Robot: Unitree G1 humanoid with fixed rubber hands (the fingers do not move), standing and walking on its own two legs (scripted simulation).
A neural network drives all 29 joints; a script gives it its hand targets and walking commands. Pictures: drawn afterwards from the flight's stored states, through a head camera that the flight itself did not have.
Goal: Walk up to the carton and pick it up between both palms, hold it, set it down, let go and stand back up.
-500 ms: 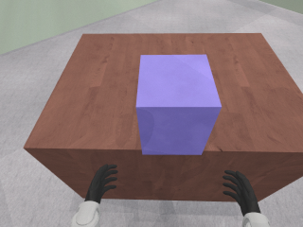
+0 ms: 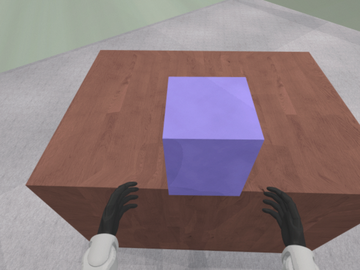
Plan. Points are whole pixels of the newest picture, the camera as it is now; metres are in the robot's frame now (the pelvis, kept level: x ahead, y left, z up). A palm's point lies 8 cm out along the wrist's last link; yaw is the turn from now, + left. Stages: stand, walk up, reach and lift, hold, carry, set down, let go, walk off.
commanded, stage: reach and lift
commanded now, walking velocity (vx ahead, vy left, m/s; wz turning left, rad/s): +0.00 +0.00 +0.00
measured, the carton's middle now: (205, 138) +0.43 -0.02 +0.02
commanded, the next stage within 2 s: none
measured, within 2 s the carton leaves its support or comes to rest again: neither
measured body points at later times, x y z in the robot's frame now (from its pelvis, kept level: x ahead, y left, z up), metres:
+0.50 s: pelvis -0.01 +0.00 +0.00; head -0.01 +0.01 +0.45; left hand +0.26 +0.18 +0.06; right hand +0.26 -0.19 +0.05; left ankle -0.01 +0.11 -0.75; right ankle -0.03 -0.12 -0.75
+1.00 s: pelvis -0.02 -0.01 +0.00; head -0.01 +0.01 +0.45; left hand +0.35 +0.18 +0.13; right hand +0.35 -0.20 +0.13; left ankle -0.01 +0.11 -0.75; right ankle -0.03 -0.12 -0.75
